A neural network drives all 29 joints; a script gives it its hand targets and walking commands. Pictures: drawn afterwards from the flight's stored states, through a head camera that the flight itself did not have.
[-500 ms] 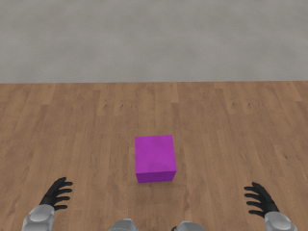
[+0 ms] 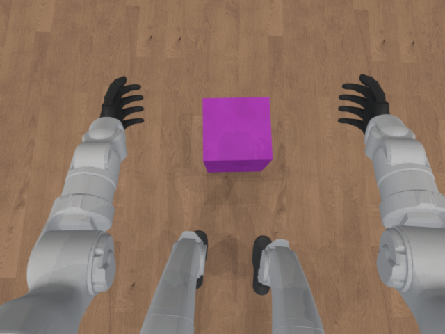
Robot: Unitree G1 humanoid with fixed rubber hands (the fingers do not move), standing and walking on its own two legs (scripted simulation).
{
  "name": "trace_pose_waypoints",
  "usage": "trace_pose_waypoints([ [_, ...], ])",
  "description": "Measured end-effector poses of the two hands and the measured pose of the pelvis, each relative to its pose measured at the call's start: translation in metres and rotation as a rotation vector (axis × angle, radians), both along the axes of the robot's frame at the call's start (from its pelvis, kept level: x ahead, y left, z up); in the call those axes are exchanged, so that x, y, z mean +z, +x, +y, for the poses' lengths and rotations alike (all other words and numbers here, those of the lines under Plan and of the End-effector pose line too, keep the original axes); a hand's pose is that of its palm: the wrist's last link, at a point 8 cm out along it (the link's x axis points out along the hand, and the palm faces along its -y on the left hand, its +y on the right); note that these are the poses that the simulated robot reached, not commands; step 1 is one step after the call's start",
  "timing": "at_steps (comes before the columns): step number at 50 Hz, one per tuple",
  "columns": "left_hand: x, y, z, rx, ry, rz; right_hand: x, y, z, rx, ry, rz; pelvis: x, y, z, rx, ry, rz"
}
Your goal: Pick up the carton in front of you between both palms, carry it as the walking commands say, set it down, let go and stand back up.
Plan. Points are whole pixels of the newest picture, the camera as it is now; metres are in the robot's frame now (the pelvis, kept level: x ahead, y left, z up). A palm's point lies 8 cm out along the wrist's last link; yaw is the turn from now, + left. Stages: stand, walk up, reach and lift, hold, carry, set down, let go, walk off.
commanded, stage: reach and lift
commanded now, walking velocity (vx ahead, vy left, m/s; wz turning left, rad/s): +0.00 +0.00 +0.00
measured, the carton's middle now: (235, 138) +0.55 +0.01 -0.55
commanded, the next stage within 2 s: none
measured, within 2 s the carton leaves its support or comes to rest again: neither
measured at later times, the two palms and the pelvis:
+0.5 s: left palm (151, 92) +0.53 +0.21 -0.17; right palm (331, 85) +0.58 -0.17 -0.17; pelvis +0.02 -0.01 -0.03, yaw +0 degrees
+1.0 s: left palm (173, 128) +0.53 +0.20 -0.41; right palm (298, 124) +0.57 -0.17 -0.40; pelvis -0.03 -0.01 -0.26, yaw +1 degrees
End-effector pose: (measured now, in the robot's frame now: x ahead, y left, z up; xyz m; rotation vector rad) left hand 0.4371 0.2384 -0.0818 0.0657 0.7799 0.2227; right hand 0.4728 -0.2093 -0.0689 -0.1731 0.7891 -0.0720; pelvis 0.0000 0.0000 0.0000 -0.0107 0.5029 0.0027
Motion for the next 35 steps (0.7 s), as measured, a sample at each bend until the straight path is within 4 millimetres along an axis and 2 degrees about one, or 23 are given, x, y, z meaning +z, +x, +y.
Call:
trace_pose_waypoints([
  [7,-0.013,0.053,-0.018,0.023,-0.022,-0.067,-0.014,0.054,0.017,0.011,0.032,-0.069,-0.012,-0.008,0.001,-0.005,0.007,0.111],
  [12,-0.026,0.083,-0.027,0.036,-0.039,-0.109,-0.026,0.088,0.024,0.021,0.058,-0.111,-0.016,-0.002,0.0,-0.01,0.015,0.196],
  [17,-0.039,0.103,-0.033,0.035,-0.044,-0.15,-0.044,0.109,0.031,0.033,0.076,-0.145,-0.017,0.009,-0.003,-0.016,0.019,0.266],
  [21,-0.059,0.105,-0.033,0.039,-0.042,-0.149,-0.064,0.114,0.034,0.03,0.081,-0.152,-0.02,0.018,-0.006,-0.017,0.022,0.322],
  [26,-0.097,0.094,-0.031,0.05,-0.046,-0.116,-0.106,0.105,0.038,0.022,0.088,-0.12,-0.039,0.023,-0.01,-0.014,0.024,0.382],
  [30,-0.137,0.087,-0.029,0.054,-0.044,-0.095,-0.147,0.096,0.039,0.01,0.079,-0.098,-0.07,0.022,-0.012,-0.013,0.025,0.421],
  [35,-0.191,0.083,-0.025,0.056,-0.036,-0.096,-0.201,0.092,0.039,0.005,0.074,-0.106,-0.123,0.01,-0.014,-0.007,0.025,0.431],
])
